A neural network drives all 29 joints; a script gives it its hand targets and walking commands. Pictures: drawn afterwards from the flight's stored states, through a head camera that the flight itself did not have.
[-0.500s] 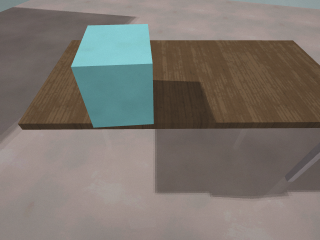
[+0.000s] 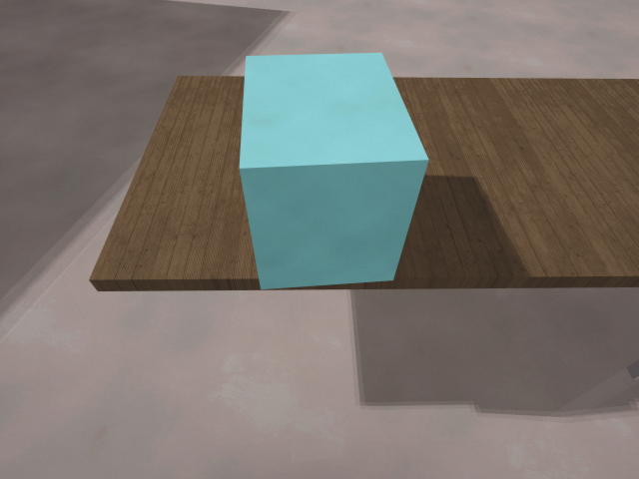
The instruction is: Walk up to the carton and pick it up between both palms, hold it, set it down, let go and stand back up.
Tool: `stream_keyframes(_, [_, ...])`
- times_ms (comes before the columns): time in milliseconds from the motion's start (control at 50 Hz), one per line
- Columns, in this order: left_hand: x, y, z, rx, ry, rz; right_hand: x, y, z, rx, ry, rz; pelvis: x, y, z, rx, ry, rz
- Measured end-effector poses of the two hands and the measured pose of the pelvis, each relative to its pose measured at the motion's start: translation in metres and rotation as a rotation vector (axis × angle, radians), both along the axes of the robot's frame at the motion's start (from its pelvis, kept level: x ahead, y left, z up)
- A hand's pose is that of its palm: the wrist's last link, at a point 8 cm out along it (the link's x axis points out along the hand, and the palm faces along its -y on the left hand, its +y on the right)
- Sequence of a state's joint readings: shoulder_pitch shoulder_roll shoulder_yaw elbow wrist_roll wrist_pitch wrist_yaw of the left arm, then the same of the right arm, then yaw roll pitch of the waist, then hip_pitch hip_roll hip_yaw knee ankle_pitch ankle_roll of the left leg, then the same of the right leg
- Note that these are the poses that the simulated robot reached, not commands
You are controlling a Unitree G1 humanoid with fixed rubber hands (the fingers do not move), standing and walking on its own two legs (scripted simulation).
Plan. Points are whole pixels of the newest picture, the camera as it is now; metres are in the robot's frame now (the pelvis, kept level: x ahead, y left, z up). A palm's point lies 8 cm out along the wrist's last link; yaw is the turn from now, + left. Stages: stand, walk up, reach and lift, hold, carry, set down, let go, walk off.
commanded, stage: walk up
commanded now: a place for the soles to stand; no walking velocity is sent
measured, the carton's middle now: (321, 170) +0.64 +0.00 +0.01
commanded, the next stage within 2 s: none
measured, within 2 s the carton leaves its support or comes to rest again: neither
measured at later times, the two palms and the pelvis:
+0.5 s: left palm (50, 477) +0.17 +0.34 -0.08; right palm (543, 460) +0.20 -0.30 -0.13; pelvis +0.13 +0.01 -0.01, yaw +3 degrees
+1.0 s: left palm (93, 426) +0.23 +0.32 -0.11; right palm (553, 421) +0.24 -0.32 -0.10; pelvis +0.17 +0.01 +0.00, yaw +1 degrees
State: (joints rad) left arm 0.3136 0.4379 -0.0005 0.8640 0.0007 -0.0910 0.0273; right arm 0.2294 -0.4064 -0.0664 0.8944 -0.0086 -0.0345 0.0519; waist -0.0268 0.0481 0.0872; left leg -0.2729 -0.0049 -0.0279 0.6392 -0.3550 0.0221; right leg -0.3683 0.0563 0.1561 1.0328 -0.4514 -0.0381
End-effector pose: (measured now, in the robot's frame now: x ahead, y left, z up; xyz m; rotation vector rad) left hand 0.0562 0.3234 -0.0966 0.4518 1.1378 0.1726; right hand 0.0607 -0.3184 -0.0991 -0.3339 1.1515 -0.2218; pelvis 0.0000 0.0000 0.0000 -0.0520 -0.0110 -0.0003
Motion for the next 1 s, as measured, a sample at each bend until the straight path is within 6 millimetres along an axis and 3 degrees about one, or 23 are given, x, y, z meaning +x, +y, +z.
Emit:
stream_keyframes(140, [0.020, 0.030, 0.003, 0.009, 0.025, 0.034, 0.031, 0.029, -0.001, -0.003, 0.020, 0.015, 0.032, 0.027, 0.002, 0.010, -0.022, 0.024])
stream_keyframes(280, [0.052, 0.039, 0.006, 0.036, 0.027, 0.050, 0.070, 0.039, -0.017, 0.025, 0.024, 0.030, 0.065, 0.034, -0.005, 0.050, -0.022, 0.040])
stream_keyframes(440, [0.105, 0.023, 0.008, 0.069, 0.019, 0.044, 0.113, 0.023, -0.039, 0.050, 0.047, 0.022, 0.111, 0.015, -0.014, 0.083, 0.002, 0.039])
stream_keyframes(620, [0.137, 0.002, 0.030, 0.061, -0.032, 0.079, 0.175, 0.013, -0.020, 0.064, -0.028, 0.059, 0.153, 0.001, 0.005, 0.122, -0.067, 0.060])
stream_keyframes(720, [0.148, 0.001, 0.021, 0.044, 0.006, 0.070, 0.178, 0.010, -0.018, 0.045, 0.009, 0.048, 0.165, 0.002, 0.004, 0.103, -0.059, 0.049])
stream_keyframes(860, [0.158, 0.006, -0.011, -0.016, 0.085, 0.066, 0.170, 0.010, -0.011, -0.046, 0.061, 0.014, 0.174, 0.013, -0.005, 0.057, -0.023, 0.032])
stream_keyframes(1000, [0.178, -0.003, -0.015, -0.043, 0.040, 0.056, 0.178, 0.001, 0.003, -0.083, 0.009, 0.009, 0.173, 0.008, -0.003, 0.054, -0.021, 0.025])
